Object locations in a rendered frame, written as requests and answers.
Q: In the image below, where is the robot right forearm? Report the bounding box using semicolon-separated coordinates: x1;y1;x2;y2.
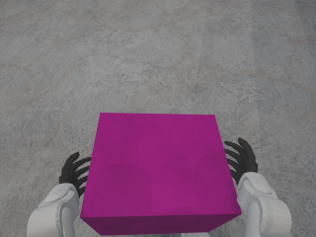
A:
236;172;292;237

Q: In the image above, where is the carton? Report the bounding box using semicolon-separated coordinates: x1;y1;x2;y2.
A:
80;113;242;236

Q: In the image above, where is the robot left forearm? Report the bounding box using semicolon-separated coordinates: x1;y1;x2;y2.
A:
27;183;80;237

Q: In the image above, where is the robot right hand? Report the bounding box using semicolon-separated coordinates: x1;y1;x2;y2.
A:
224;137;258;186

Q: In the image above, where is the robot left hand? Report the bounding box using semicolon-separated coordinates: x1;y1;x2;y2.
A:
58;152;92;198

